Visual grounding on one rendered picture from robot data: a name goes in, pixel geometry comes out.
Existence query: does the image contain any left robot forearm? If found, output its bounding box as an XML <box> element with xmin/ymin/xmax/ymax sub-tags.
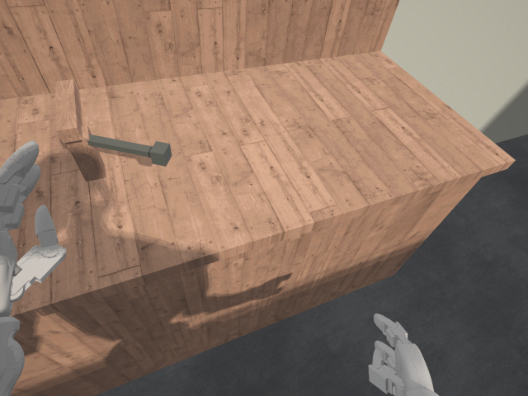
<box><xmin>0</xmin><ymin>317</ymin><xmax>25</xmax><ymax>396</ymax></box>

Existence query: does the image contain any counter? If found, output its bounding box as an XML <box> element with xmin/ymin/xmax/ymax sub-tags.
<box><xmin>0</xmin><ymin>0</ymin><xmax>516</xmax><ymax>396</ymax></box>

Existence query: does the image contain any tap lever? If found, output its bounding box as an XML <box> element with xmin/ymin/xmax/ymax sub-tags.
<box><xmin>87</xmin><ymin>134</ymin><xmax>172</xmax><ymax>167</ymax></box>

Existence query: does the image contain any robot left hand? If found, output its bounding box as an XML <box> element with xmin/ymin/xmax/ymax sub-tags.
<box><xmin>0</xmin><ymin>140</ymin><xmax>66</xmax><ymax>317</ymax></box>

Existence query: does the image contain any robot right hand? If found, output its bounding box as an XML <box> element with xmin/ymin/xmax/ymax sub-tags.
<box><xmin>369</xmin><ymin>313</ymin><xmax>434</xmax><ymax>396</ymax></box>

